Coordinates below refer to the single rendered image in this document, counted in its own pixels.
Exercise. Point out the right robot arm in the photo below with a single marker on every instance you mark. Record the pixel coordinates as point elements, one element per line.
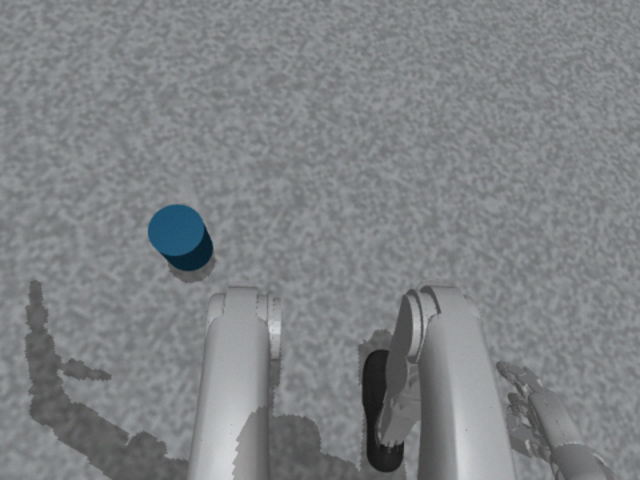
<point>579,462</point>

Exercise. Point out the can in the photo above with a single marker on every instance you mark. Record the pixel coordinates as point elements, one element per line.
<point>178,233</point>

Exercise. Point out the right robot hand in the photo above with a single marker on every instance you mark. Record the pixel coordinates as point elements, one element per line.
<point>546,413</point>

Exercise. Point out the right robot foot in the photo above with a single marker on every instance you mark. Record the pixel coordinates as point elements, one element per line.
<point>374,387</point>

